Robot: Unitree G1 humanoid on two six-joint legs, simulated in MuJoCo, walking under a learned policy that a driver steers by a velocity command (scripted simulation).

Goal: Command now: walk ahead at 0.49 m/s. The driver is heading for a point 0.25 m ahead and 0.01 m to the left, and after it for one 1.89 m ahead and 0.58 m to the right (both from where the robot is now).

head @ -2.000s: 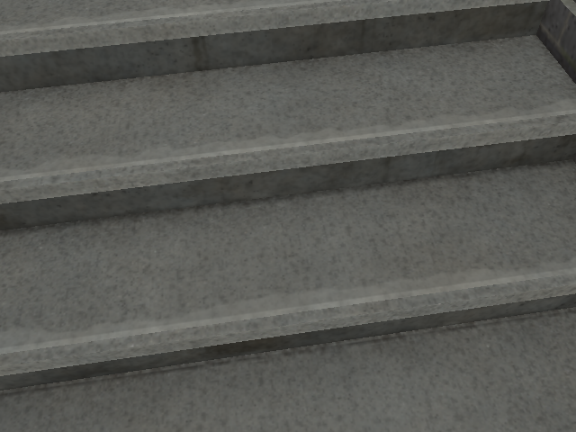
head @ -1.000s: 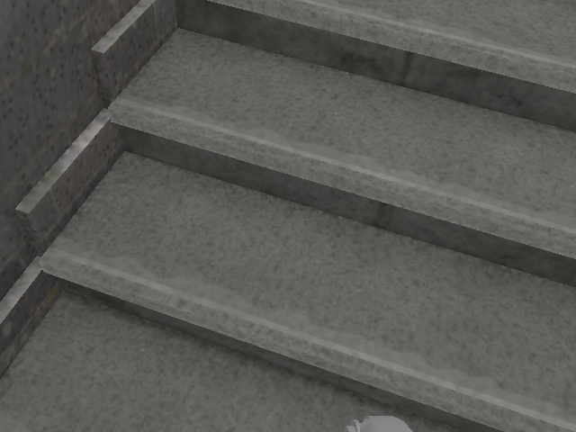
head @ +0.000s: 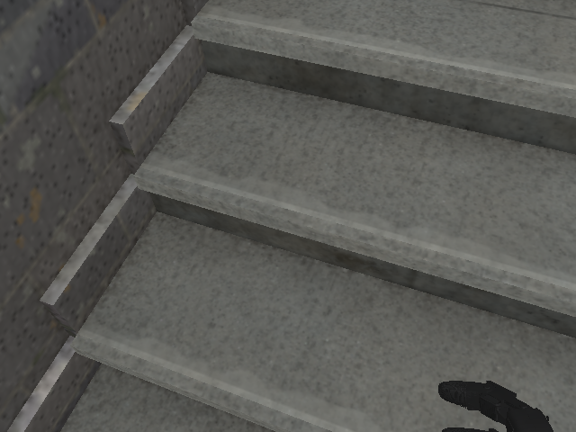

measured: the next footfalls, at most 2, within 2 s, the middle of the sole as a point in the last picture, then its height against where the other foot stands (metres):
right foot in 0.46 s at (389, 374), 0.15 m higher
left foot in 0.98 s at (296, 167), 0.15 m higher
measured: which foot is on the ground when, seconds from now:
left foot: down 0.00-0.46, up 0.48-0.96, down 0.98-1.00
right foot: up 0.00-0.44, down 0.46-1.00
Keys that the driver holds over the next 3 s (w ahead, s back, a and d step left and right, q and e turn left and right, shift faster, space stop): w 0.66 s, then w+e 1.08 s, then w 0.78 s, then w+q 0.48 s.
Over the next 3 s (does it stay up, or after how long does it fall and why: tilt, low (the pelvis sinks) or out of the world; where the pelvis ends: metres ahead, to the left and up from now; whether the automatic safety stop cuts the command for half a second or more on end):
stays up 1.68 -0.64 0.87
